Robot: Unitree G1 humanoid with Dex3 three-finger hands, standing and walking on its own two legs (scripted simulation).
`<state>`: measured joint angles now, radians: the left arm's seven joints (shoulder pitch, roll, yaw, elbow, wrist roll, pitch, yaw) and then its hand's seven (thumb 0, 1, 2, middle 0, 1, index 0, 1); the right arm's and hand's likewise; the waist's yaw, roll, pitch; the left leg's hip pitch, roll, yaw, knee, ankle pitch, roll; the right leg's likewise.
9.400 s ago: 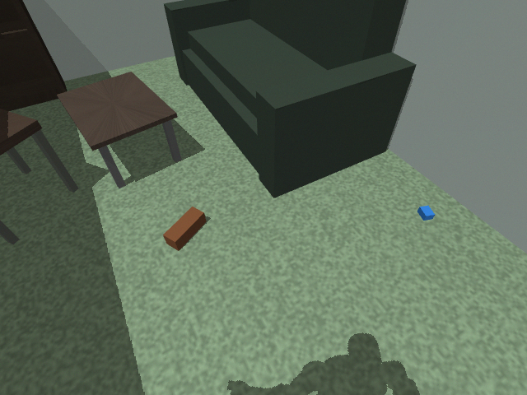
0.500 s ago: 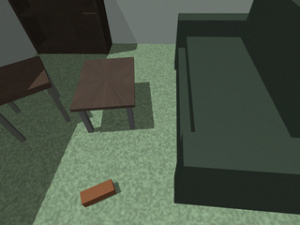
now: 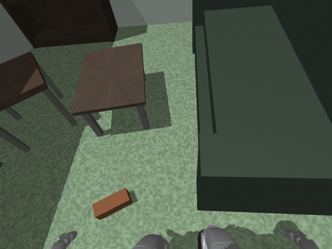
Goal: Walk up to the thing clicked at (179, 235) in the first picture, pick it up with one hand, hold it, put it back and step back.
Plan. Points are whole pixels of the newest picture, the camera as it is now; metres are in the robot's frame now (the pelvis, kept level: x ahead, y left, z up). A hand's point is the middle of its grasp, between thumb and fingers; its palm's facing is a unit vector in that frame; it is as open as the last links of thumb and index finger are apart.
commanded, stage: walk up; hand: left
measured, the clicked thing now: (112, 203) +0.39 +0.42 -0.71
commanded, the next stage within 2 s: none
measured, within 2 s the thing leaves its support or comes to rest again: neither
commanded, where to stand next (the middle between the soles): +0.06 +0.04 m, yaw -1 degrees
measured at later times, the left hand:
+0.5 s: hand out of the picture -0.05 +0.28 -0.13, palm faces +0.09 -0.93 -0.34, open 7.4 cm
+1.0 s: hand out of the picture -0.07 +0.30 -0.12, palm faces +0.02 -0.91 -0.41, open 7.4 cm
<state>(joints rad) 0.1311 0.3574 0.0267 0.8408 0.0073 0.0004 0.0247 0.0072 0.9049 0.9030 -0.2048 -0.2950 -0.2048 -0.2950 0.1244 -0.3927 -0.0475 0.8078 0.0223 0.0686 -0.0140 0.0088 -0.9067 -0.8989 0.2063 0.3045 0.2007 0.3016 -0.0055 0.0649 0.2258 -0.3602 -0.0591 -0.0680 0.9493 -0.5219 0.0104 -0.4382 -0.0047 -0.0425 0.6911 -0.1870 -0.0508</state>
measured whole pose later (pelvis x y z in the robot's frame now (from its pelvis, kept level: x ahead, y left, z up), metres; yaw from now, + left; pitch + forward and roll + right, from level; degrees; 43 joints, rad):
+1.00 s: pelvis -0.06 +0.02 +0.01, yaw +2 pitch -4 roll -1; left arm 0.42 0.41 0.05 0.87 0.02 -0.08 -0.02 0.01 0.90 0.90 -0.21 -0.30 -0.21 -0.30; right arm 0.28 -0.40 -0.07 0.86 -0.03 0.01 0.10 0.01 -0.91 -0.90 0.21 0.30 0.20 0.30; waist 0.03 0.04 0.09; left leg -0.45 0.07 -0.01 0.65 -0.18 0.01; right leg 0.02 -0.05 -0.07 0.47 -0.43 0.04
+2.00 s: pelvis -0.05 +0.01 +0.03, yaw +3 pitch -3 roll +1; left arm 0.32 0.44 0.07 0.90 0.02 -0.01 -0.02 0.01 0.90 0.90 -0.21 -0.30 -0.21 -0.30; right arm 0.40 -0.40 -0.05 0.89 -0.04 -0.03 0.04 0.01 -0.91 -0.90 0.21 0.30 0.20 0.30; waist -0.04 -0.03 0.03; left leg -0.07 -0.04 -0.01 0.45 -0.32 0.04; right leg -0.54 -0.01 0.03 0.90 -0.34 -0.01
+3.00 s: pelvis -0.05 -0.02 +0.01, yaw -5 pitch -3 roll +0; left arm 0.29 0.39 0.04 0.93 0.02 -0.04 -0.01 0.01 0.90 0.90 -0.21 -0.30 -0.21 -0.30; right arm 0.27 -0.45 -0.08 0.89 0.00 0.01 -0.02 0.01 -0.91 -0.90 0.20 0.30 0.20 0.30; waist 0.01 0.01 0.08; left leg -0.39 0.03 -0.07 0.94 -0.54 0.04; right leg -0.24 0.01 0.01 0.66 -0.38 0.00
